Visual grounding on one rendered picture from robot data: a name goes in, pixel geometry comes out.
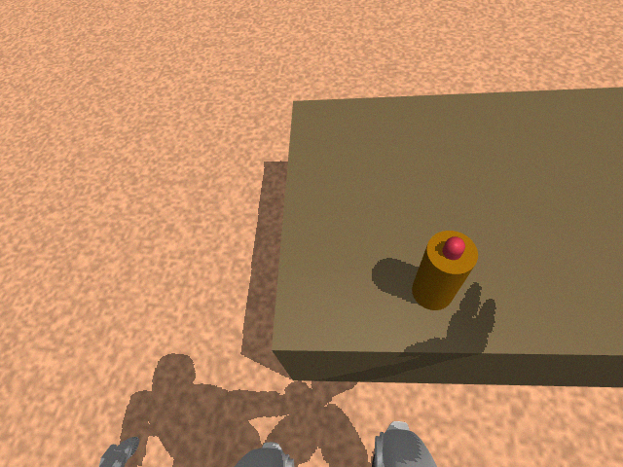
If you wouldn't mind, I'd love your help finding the left robot hand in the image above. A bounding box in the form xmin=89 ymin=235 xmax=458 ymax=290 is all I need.
xmin=99 ymin=437 xmax=139 ymax=467

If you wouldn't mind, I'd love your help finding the bottle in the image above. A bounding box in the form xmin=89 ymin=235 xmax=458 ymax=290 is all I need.
xmin=412 ymin=231 xmax=478 ymax=310

